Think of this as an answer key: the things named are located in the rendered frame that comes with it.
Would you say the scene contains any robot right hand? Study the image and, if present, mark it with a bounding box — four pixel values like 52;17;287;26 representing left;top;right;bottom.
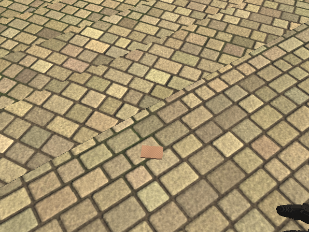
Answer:
276;203;309;232

